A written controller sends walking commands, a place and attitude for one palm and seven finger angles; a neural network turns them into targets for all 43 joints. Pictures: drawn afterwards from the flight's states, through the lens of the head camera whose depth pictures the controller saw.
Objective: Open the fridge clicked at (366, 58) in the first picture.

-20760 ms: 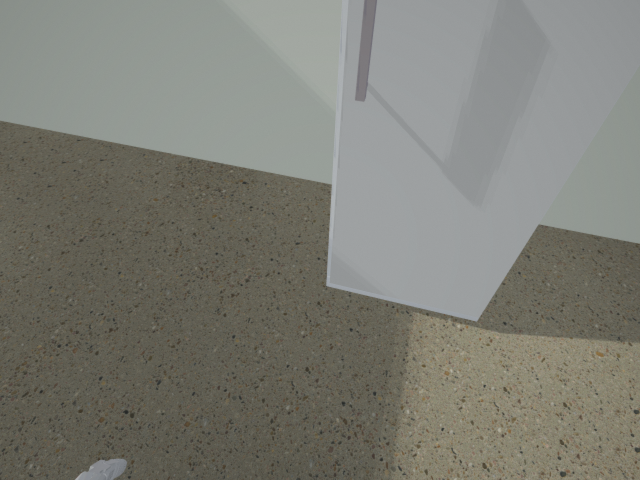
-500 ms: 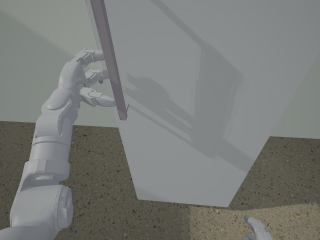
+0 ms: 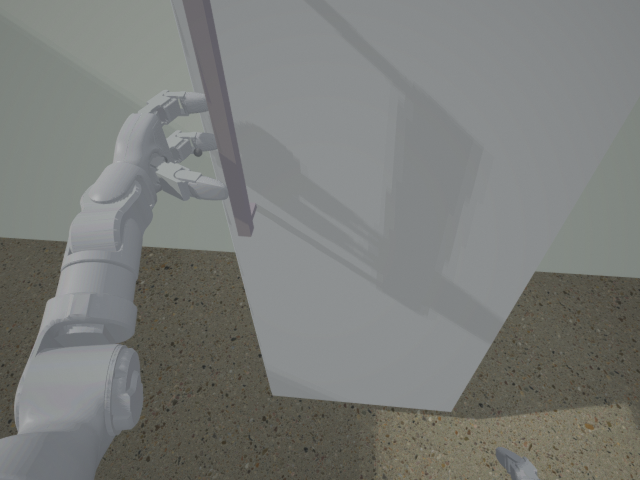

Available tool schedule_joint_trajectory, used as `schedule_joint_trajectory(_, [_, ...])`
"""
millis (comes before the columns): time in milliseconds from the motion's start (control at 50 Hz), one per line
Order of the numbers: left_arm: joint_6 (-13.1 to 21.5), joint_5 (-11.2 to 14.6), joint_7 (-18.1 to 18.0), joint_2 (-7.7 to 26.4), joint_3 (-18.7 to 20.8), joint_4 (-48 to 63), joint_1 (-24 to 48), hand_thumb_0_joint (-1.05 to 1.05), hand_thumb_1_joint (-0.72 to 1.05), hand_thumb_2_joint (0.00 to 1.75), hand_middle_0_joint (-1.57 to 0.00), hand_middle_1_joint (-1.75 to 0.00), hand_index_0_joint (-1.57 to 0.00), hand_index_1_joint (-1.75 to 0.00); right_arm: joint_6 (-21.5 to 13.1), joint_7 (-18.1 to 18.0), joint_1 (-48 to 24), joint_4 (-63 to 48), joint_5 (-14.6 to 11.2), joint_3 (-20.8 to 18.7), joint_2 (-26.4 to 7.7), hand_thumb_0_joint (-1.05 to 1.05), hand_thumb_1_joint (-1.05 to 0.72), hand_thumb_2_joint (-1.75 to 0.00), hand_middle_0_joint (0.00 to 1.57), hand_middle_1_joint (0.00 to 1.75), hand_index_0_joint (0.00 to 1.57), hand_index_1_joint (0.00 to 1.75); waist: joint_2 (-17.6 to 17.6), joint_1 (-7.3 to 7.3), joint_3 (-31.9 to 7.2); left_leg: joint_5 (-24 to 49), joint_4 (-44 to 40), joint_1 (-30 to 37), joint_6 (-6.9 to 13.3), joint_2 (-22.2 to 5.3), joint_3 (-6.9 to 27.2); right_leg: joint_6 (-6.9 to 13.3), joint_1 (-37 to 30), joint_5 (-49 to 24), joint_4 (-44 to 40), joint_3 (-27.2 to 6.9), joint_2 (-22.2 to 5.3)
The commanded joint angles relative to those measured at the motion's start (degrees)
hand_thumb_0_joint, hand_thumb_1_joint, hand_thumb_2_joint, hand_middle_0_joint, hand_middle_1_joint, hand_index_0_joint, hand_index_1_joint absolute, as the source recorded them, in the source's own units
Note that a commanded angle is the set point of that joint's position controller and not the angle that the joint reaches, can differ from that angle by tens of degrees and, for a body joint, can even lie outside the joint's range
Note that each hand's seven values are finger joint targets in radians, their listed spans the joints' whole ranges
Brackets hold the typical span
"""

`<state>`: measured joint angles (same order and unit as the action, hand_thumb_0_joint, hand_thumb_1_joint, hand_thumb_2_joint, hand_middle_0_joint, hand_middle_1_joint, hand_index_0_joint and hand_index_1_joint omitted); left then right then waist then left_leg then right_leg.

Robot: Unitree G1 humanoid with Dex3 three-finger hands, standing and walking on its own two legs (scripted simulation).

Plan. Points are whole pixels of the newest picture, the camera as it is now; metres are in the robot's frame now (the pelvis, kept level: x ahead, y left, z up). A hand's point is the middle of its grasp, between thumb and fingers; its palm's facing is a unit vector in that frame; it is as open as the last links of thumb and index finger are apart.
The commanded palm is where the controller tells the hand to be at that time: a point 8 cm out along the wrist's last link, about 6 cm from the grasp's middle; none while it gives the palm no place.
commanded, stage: feel for the door with the fingertips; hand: left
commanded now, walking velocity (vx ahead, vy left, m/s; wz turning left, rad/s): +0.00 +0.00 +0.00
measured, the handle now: (225, 102) +0.47 +0.13 +0.26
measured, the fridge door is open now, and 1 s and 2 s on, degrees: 0 0 0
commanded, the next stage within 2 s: slide the fingers in behind the handle in 0.02 s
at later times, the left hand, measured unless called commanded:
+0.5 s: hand (200, 153) +0.43 +0.16 +0.22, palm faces -0.05 -1.00 +0.00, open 13.8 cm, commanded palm +0.41 +0.21 +0.22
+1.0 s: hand (218, 154) +0.43 +0.14 +0.22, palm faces -0.06 -1.00 +0.00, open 14.0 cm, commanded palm +0.40 +0.19 +0.22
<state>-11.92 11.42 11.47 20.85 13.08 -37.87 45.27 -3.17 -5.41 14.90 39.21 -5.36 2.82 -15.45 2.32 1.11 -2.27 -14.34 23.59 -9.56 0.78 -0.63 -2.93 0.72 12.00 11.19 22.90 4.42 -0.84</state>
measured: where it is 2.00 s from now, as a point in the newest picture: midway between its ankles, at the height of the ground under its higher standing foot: outside the picture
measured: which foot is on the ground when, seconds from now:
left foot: down 0.00-1.00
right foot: down 0.00-1.00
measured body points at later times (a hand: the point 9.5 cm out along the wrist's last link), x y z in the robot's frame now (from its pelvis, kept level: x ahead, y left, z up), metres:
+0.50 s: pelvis +0.00 +0.00 +0.00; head -0.01 -0.01 +0.45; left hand +0.43 +0.22 +0.22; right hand +0.11 -0.25 -0.11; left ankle -0.02 +0.11 -0.74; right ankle +0.01 -0.11 -0.74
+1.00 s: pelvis +0.01 +0.00 +0.00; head +0.00 -0.01 +0.45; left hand +0.43 +0.19 +0.22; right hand +0.16 -0.24 -0.10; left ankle -0.02 +0.11 -0.74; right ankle +0.01 -0.11 -0.74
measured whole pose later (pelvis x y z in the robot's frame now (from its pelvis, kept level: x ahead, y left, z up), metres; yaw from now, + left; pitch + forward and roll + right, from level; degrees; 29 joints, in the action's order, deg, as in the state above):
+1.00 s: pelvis +0.01 +0.00 +0.00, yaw +0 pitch +0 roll +0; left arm -14.2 11.2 8.7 16.2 10.0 -31.5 43.8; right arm -2.5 -4.6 12.8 38.0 -5.0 3.1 -14.3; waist 2.2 -0.2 -2.1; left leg -14.6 23.0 -8.8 0.9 -0.4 -2.8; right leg 0.5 11.2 11.5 22.4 4.4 -0.9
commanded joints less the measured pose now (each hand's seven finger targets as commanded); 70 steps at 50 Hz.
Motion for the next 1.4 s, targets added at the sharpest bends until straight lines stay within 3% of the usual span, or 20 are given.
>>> schedule_joint_trajectory(0, [5.15, 0.28, -0.67, 14.48, 4.11, 9.68, 32.9, 0.0, -0.5, 0.3, -0.3, -1.2, -0.3, -1.2, -2.95, -0.64, -3.29, -7.49, 0.34, -2.5, -6.94, 0.0, -0.9, -0.9, 0.2, 0.3, 0.2, 0.3, -2.89, 0.99, -14.83, 10.58, -2.37, 2.78, 1.59, -0.06, 2.74, 0.82, -4.83, -10.92, -2.24, -2.94, -0.13])
schedule_joint_trajectory(40, [6.67, -0.09, -0.56, 15.78, 4.81, 10.36, 33.63, 0.0, -0.5, 0.3, -0.3, -1.2, -0.3, -1.2, -3.19, -0.7, -3.01, -7.69, 0.47, -2.57, -6.94, 0.0, -0.9, -0.9, 0.2, 0.3, 0.2, 0.3, -1.61, 0.77, -16.67, 11.72, -2.44, 3.65, 1.7, -0.1, 2.62, 0.89, -6.18, -11.78, -2.18, -3.16, -0.17])
schedule_joint_trajectory(100, [7.18, 0.29, 0.11, 13.36, 3.07, 5.93, 34.53, 0.0, -0.5, 0.3, -0.3, -1.2, -0.3, -1.2, -3.8, -0.75, -1.86, -6.58, 0.31, -2.48, -6.86, 0.0, -0.9, -0.9, 0.2, 0.3, 0.2, 0.3, -1.79, 1.67, -14.58, 10.63, -2.11, 3.21, 1.64, -0.15, 2.57, 0.86, -3.86, -11.12, -2.33, -3.01, 0.07])
schedule_joint_trajectory(120, [7.76, 0.04, 0.08, 15.5, 4.39, 5.27, 34.8, 0.0, -0.5, 0.3, -0.3, -1.2, -0.3, -1.2, -3.76, -0.76, -1.17, -6.37, 0.42, -2.66, -7.31, 0.0, -0.9, -0.9, 0.2, 0.3, 0.2, 0.3, -2.14, 1.35, -14.74, 10.62, -2.44, 3.0, 1.53, -0.26, 2.78, 0.93, -4.43, -10.5, -2.54, -2.85, 0.0])
schedule_joint_trajectory(160, [8.52, 0.25, 0.45, 12.43, 2.21, 7.35, 36.19, 0.0, -0.5, 0.3, -0.3, -1.2, -0.3, -1.2, -4.47, -0.59, -1.58, -6.9, 0.37, -2.54, -6.86, 0.0, -0.9, -0.9, 0.2, 0.3, 0.2, 0.3, -0.04, 1.58, -16.24, 10.89, -2.45, 4.18, 1.47, -0.13, 2.71, 0.99, -4.24, -10.95, -2.27, -2.98, 0.06])
schedule_joint_trajectory(300, [8.92, 0.62, 0.9, 13.11, 3.36, 6.01, 33.6, 0.0, -0.5, 0.3, -0.3, -1.2, -0.3, -1.2, -5.14, -0.4, -1.11, -6.81, 0.29, -2.65, -7.21, 0.0, -0.9, -0.9, 0.2, 0.3, 0.2, 0.3, -2.96, 1.22, -15.39, 9.54, -2.71, 3.29, 1.62, -0.4, 2.9, 0.88, -3.76, -9.59, -2.36, -2.9, 0.31])
schedule_joint_trajectory(320, [9.14, 0.44, 0.85, 15.12, 4.85, 6.85, 31.93, 0.0, -0.5, 0.3, -0.3, -1.2, -0.3, -1.2, -5.0, -0.27, -1.0, -7.19, 0.38, -2.8, -7.39, 0.0, -0.9, -0.9, 0.2, 0.3, 0.2, 0.3, -2.62, 0.25, -16.5, 10.63, -2.8, 3.39, 1.55, -0.43, 2.96, 1.03, -5.38, -10.1, -2.26, -2.82, 0.19])
schedule_joint_trajectory(340, [9.21, 0.46, 1.04, 13.62, 3.64, 9.22, 32.12, 0.0, -0.5, 0.3, -0.3, -1.2, -0.3, -1.2, -5.09, -0.15, -1.74, -7.73, 0.29, -2.48, -7.12, 0.0, -0.9, -0.9, 0.2, 0.3, 0.2, 0.3, -0.88, 0.31, -17.03, 11.51, -2.89, 4.02, 1.49, -0.32, 2.86, 1.16, -5.63, -11.25, -1.92, -2.91, 0.21])
schedule_joint_trajectory(380, [8.73, 0.81, 1.09, 9.94, 1.16, 10.4, 32.19, 0.0, -0.5, 0.3, -0.3, -1.2, -0.3, -1.2, -5.36, 0.01, -2.32, -7.81, 0.13, -2.45, -6.62, 0.0, -0.9, -0.9, 0.2, 0.3, 0.2, 0.3, -1.16, 0.97, -15.9, 11.45, -2.59, 4.78, 1.42, -0.46, 2.83, 1.07, -4.09, -11.14, -1.99, -2.64, 0.44])
schedule_joint_trajectory(420, [7.76, 1.2, 0.79, 11.78, 3.44, 8.83, 28.14, 0.0, -0.5, 0.3, -0.3, -1.2, -0.3, -1.2, -5.05, 0.06, -2.35, -7.83, 0.22, -2.6, -6.96, 0.0, -0.9, -0.9, 0.2, 0.3, 0.2, 0.3, -3.43, -0.18, -14.83, 11.22, -2.83, 3.7, 1.5, -0.58, 2.83, 1.05, -4.76, -10.66, -2.24, -2.5, 0.5])
schedule_joint_trajectory(500, [6.48, 0.7, -0.1, 9.67, 1.59, 14.09, 30.32, 0.0, -0.5, 0.3, -0.3, -1.2, -0.3, -1.2, -4.96, 0.26, -3.5, -8.56, 0.21, -2.33, -6.38, 0.0, -0.9, -0.9, 0.2, 0.3, 0.2, 0.3, -1.04, 0.23, -15.8, 12.15, -2.65, 4.73, 1.26, -0.37, 2.88, 1.09, -4.43, -11.66, -1.72, -2.5, 0.47])
schedule_joint_trajectory(520, [6.3, 0.41, -0.57, 11.75, 3.18, 14.09, 29.28, 0.0, -0.5, 0.3, -0.3, -1.2, -0.3, -1.2, -4.57, 0.24, -3.51, -8.56, 0.26, -2.48, -6.6, 0.0, -0.9, -0.9, 0.2, 0.3, 0.2, 0.3, -1.62, -0.27, -15.74, 13.05, -2.66, 4.71, 1.29, -0.46, 2.88, 1.16, -5.19, -11.91, -1.86, -2.43, 0.44])
schedule_joint_trajectory(680, [3.68, 0.39, -1.49, 7.65, 0.37, 15.95, 30.06, 0.0, -0.5, 0.3, -0.3, -1.2, -0.3, -1.2, -3.47, 0.12, -4.89, -8.82, 0.36, -2.14, -5.82, 0.0, -0.9, -0.9, 0.2, 0.3, 0.2, 0.3, -2.69, 0.65, -15.56, 13.86, -2.25, 5.3, 1.43, -0.2, 2.31, 0.85, -4.95, -14.18, -1.81, -2.54, 0.5])
schedule_joint_trajectory(840, [2.91, 0.73, -1.76, 6.87, 0.29, 20.32, 28.01, 0.0, -0.5, 0.3, -0.3, -1.2, -0.3, -1.2, -2.36, 0.38, -6.11, -9.9, 0.47, -2.13, -5.51, 0.0, -0.9, -0.9, 0.2, 0.3, 0.2, 0.3, -1.01, -0.44, -18.81, 18.92, -1.61, 7.36, 1.18, 0.06, 2.39, 1.2, -7.47, -18.78, -0.99, -2.46, 0.37])
schedule_joint_trajectory(880, [2.24, 0.99, -1.68, 3.27, -2.71, 20.29, 29.01, 0.0, -0.5, 0.3, -0.3, -1.2, -0.3, -1.2, -2.18, 0.48, -6.6, -9.55, 0.29, -2.0, -5.18, 0.0, -0.9, -0.9, 0.2, 0.3, 0.2, 0.3, -1.63, 0.47, -16.53, 18.08, -1.52, 7.03, 1.08, -0.01, 2.5, 1.08, -5.84, -18.05, -1.04, -2.13, 0.56])
schedule_joint_trajectory(1020, [1.07, 0.28, -4.14, 5.09, 0.04, 22.26, 25.93, 0.0, -0.5, 0.3, -0.3, -1.2, -0.3, -1.2, -1.03, 0.74, -7.0, -9.81, 0.92, -2.23, -5.14, 0.0, -0.9, -0.9, 0.2, 0.3, 0.2, 0.3, -3.08, -0.99, -18.22, 20.72, -1.76, 7.22, 1.02, 0.05, 2.39, 1.14, -8.43, -19.91, -0.74, -2.03, 0.57])
schedule_joint_trajectory(1080, [0.55, 0.46, -4.02, 1.45, -2.85, 23.84, 27.08, 0.0, -0.5, 0.3, -0.3, -1.2, -0.3, -1.2, -0.9, 0.83, -7.7, -9.79, 0.77, -2.08, -4.61, 0.0, -0.9, -0.9, 0.2, 0.3, 0.2, 0.3, -2.74, -0.17, -17.09, 19.97, -1.58, 7.79, 0.99, -0.07, 2.4, 1.07, -6.98, -19.49, -0.94, -2.0, 0.72])
schedule_joint_trajectory(1120, [-0.04, 0.64, -4.5, 5.55, 1.24, 22.94, 23.32, 0.0, -0.5, 0.3, -0.3, -1.2, -0.3, -1.2, -0.4, 0.76, -7.82, -10.03, 1.03, -2.23, -5.12, 0.0, -0.9, -0.9, 0.2, 0.3, 0.2, 0.3, -4.08, -1.66, -17.44, 19.82, -2.05, 6.76, 1.07, 0.1, 2.14, 1.08, -9.0, -19.56, -1.18, -2.06, 0.71])
schedule_joint_trajectory(1220, [-0.81, 0.03, -5.3, 5.96, 1.68, 25.62, 21.41, 0.0, -0.5, 0.3, -0.3, -1.2, -0.3, -1.2, 0.38, 1.03, -8.72, -10.79, 0.98, -2.15, -4.78, 0.0, -0.9, -0.9, 0.2, 0.3, 0.2, 0.3, -3.34, -2.25, -17.66, 20.48, -2.31, 6.42, 1.07, 0.1, 1.64, 1.06, -10.29, -20.5, -1.23, -2.31, 0.52])
schedule_joint_trajectory(1380, [-2.64, 0.15, -6.64, -0.08, -3.64, 24.73, 26.89, 0.0, -0.5, 0.3, -0.3, -1.2, -0.3, -1.2, 0.41, 0.66, -8.91, -9.8, 0.9, -1.78, -4.35, 0.0, -0.9, -0.9, 0.2, 0.3, 0.2, 0.3, -3.16, -0.11, -13.97, 14.84, -3.08, 6.48, 0.97, 0.14, 2.52, 0.94, -5.9, -13.96, -2.63, -2.06, 0.94])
